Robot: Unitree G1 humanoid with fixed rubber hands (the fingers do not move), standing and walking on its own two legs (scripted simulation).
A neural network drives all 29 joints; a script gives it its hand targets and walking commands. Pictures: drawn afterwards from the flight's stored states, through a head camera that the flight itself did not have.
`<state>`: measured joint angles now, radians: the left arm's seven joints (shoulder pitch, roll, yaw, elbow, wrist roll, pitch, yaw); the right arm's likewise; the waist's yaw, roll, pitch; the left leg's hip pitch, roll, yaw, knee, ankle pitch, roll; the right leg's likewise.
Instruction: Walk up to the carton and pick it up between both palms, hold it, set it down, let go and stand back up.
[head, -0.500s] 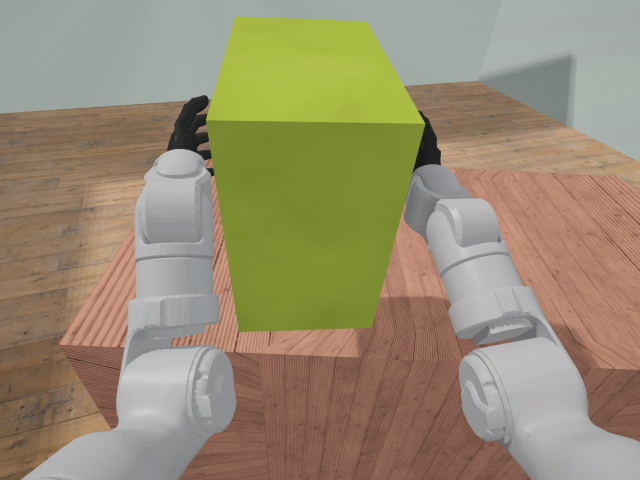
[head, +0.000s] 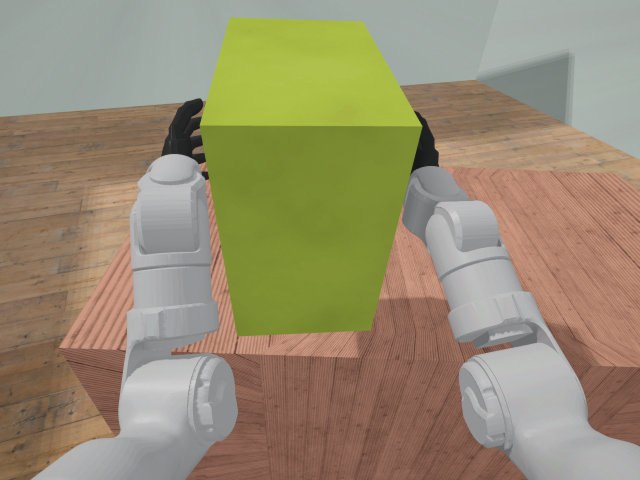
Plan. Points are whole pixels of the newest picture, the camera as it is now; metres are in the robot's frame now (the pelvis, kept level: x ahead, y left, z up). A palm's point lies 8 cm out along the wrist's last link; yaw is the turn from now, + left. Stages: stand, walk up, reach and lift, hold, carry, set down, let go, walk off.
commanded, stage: hold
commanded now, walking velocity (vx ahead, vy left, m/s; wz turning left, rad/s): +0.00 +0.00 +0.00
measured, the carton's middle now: (301, 175) +0.43 +0.01 +0.22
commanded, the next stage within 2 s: set down in 0.76 s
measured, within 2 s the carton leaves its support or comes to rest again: neither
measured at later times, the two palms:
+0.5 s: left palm (182, 168) +0.36 +0.15 +0.26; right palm (419, 176) +0.37 -0.12 +0.25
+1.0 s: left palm (188, 159) +0.37 +0.14 +0.27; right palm (420, 168) +0.38 -0.13 +0.26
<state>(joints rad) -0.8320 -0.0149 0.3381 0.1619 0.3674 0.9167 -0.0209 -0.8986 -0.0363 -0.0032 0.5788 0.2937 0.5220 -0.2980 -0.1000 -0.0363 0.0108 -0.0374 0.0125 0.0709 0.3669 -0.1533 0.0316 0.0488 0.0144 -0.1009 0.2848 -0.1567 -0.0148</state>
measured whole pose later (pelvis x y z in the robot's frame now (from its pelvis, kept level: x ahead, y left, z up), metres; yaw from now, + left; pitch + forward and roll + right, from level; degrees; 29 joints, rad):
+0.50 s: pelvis +0.00 +0.00 +0.00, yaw +0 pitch -10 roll -1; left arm -0.86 -0.01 0.35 0.22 0.39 0.89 -0.03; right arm -0.92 -0.03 -0.03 0.63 0.28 0.50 -0.29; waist -0.09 -0.04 0.00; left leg -0.04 0.01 0.07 0.35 -0.14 0.03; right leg 0.03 0.01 -0.10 0.30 -0.16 -0.02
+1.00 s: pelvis +0.01 -0.01 +0.00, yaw +1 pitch -10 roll -1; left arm -0.85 -0.02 0.36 0.23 0.39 0.80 -0.04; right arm -0.91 0.00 -0.06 0.63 0.22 0.41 -0.27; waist -0.09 -0.05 0.02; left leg -0.02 0.01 0.05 0.35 -0.15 0.02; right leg 0.06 0.02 -0.12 0.30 -0.18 -0.03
